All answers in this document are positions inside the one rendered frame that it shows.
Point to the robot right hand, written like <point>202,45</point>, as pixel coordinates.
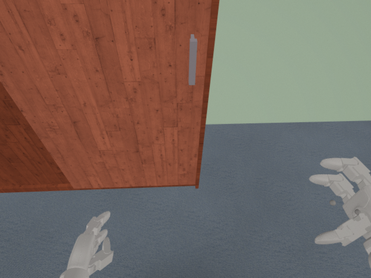
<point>357,225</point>

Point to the wardrobe door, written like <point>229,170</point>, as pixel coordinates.
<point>104,85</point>
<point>24,160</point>

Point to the robot left hand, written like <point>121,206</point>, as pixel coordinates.
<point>83,253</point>

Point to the handle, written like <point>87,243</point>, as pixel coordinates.
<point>192,60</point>

